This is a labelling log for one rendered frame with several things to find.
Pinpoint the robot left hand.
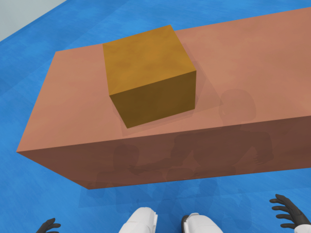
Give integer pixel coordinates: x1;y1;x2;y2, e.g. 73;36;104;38
36;218;61;233

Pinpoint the robot right hand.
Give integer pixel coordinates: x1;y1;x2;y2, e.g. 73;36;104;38
269;194;311;229

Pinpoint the robot right shin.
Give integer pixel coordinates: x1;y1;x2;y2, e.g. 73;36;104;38
187;213;199;220

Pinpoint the robot left thigh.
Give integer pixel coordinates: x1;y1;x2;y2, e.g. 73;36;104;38
119;207;158;233

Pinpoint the pedestal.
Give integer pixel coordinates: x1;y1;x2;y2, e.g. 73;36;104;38
16;7;311;190

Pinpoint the carton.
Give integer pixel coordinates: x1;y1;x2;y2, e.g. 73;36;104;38
103;25;196;128

